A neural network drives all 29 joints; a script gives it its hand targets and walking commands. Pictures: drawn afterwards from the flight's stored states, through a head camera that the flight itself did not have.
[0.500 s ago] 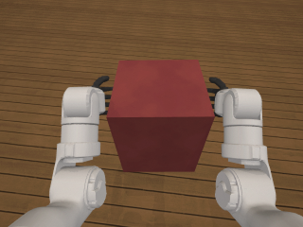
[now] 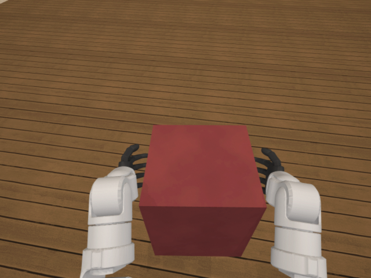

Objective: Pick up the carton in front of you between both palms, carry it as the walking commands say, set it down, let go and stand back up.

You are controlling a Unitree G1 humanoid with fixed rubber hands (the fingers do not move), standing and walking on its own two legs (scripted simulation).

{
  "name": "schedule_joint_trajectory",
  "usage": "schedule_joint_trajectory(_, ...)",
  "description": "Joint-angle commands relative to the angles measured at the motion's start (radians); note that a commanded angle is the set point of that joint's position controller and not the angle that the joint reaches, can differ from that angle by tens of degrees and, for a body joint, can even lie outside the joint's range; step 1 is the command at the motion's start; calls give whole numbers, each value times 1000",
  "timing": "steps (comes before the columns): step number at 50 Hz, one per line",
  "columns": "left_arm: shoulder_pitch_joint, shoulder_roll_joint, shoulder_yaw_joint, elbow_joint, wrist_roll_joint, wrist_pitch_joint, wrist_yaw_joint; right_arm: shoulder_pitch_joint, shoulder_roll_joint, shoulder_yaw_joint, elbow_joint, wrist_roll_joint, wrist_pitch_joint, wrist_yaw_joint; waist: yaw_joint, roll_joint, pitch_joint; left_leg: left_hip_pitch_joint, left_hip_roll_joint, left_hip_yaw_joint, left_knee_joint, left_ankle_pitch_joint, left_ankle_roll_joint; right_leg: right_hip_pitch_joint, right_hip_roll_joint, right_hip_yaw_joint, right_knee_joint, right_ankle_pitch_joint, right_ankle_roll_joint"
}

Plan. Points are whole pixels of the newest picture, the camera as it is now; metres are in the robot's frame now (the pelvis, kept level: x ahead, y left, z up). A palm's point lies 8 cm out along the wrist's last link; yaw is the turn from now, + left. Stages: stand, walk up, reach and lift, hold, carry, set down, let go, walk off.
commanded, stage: carry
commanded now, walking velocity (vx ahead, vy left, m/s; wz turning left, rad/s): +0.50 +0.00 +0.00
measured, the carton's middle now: (198, 193) +0.31 -0.01 +0.00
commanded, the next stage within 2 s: none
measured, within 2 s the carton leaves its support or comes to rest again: neither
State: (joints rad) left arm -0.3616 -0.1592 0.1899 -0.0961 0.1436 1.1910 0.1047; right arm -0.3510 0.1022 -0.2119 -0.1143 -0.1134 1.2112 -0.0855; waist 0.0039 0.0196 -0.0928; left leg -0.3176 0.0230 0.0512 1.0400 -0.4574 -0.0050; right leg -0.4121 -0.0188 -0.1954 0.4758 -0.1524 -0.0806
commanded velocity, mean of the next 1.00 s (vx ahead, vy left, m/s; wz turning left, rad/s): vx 0.50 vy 0.00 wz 0.00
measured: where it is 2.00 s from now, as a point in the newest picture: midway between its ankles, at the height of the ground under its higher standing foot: (193, 136)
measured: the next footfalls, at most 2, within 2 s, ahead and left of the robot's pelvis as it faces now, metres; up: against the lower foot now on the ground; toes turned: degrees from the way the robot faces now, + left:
left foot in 0.38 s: +0.42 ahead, +0.13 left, +0.00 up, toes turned +9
right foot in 0.86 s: +0.71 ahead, -0.12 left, +0.00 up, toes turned -13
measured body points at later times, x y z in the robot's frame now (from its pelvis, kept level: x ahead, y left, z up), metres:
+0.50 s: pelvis +0.31 +0.04 +0.00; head +0.27 +0.05 +0.45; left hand +0.59 +0.18 +0.07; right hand +0.57 -0.13 +0.08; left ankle +0.38 +0.12 -0.73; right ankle +0.17 -0.07 -0.65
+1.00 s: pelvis +0.61 -0.03 +0.00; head +0.60 -0.04 +0.45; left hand +0.89 +0.12 +0.08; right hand +0.89 -0.18 +0.07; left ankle +0.49 +0.11 -0.64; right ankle +0.67 -0.11 -0.73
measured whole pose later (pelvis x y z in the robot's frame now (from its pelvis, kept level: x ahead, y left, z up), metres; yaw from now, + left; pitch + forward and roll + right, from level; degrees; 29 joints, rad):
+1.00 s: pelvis +0.61 -0.03 +0.00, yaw +0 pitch +4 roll +1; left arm -0.18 -0.14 0.11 -0.25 0.13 1.23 0.09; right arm -0.18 0.13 -0.13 -0.27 -0.13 1.25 -0.09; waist 0.01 0.02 -0.12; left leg -0.39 0.08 0.06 1.12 -0.39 0.00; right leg -0.37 -0.06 -0.23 0.46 -0.17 -0.06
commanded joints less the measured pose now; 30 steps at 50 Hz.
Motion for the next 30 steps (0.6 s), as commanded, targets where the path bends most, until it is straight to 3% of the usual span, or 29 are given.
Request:
schedule_joint_trajectory(1, -523, -1014, -750, -188, -434, -2, -258, -558, 1072, 784, -139, 426, -15, 258, 11, -70, -385, -400, 72, -61, 55, 73, 5, 628, -329, 442, -184, 264, -92)
schedule_joint_trajectory(3, -463, -1026, -775, -234, -450, -7, -268, -492, 1054, 806, -191, 420, -29, 248, 8, -109, -376, -318, 69, -22, -74, 111, -11, 545, -299, 345, -239, 211, -71)
schedule_joint_trajectory(6, -326, -981, -777, -262, -455, -2, -284, -367, 1031, 826, -254, 393, -32, 234, 7, -137, -332, -300, 69, 25, -244, 179, -28, 504, -271, 264, -286, 142, -79)
schedule_joint_trajectory(12, -252, -853, -774, -277, -445, 35, -285, -279, 913, 817, -272, 381, 11, 233, 14, -157, -181, -262, 44, 104, -478, 403, -10, 448, -218, 141, -294, 201, -41)
schedule_joint_trajectory(16, -249, -805, -760, -239, -424, 62, -277, -281, 864, 797, -234, 385, 44, 244, 13, -165, -100, -185, 38, 148, -558, 397, 15, 431, -220, 115, -239, 232, -15)
schedule_joint_trajectory(18, -269, -795, -759, -223, -425, 71, -274, -276, 855, 780, -200, 383, 52, 248, -6, -125, -146, 54, -21, 223, -600, 314, 27, 349, -173, 37, -30, 348, 17)
schedule_joint_trajectory(19, -279, -785, -760, -216, -424, 75, -273, -267, 847, 767, -178, 381, 53, 249, -25, -74, -216, 282, 25, 154, -578, 260, 39, 215, -144, 4, 155, 301, 48)
schedule_joint_trajectory(20, -321, -789, -772, -232, -434, 84, -272, -274, 834, 751, -152, 366, 48, 251, -41, 155, -293, 468, 275, -282, -683, 88, 144, -30, -48, -7, 460, 90, 104)
schedule_joint_trajectory(21, -355, -805, -778, -231, -442, 88, -274, -268, 855, 747, -127, 370, 43, 251, -40, 339, -313, 568, 391, -579, -814, 161, 232, -261, 50, 57, 658, -312, 114)
schedule_joint_trajectory(22, -373, -847, -784, -211, -449, 79, -279, -295, 885, 755, -147, 387, 38, 253, -33, 234, -299, 544, 401, -532, -794, 263, 238, -325, -6, 158, 782, -345, 82)
schedule_joint_trajectory(24, -360, -913, -783, -204, -461, 53, -285, -342, 966, 781, -185, 412, 19, 259, -28, 44, -294, 398, 360, -369, -792, 254, 180, -290, -93, 202, 758, -252, 54)
schedule_joint_trajectory(25, -355, -935, -786, -204, -455, 42, -285, -367, 994, 796, -204, 424, 9, 263, -20, 21, -279, 318, 339, -295, -826, 196, 149, -251, -121, 212, 681, -192, 55)
schedule_joint_trajectory(26, -350, -948, -790, -211, -449, 31, -282, -379, 1010, 806, -216, 433, 0, 267, -16, 48, -276, 269, 318, -227, -853, 149, 130, -216, -122, 192, 624, -145, 61)
schedule_joint_trajectory(28, -327, -960, -803, -222, -431, 13, -271, -358, 1014, 818, -219, 441, -13, 275, -13, 102, -263, 229, 288, -137, -900, 121, 130, -194, -118, 152, 513, -98, 80)
schedule_joint_trajectory(30, -293, -962, -803, -233, -418, 3, -263, -332, 997, 825, -230, 446, -17, 278, -15, 103, -246, 248, 282, -95, -930, 147, 145, -211, -117, 122, 381, -52, 101)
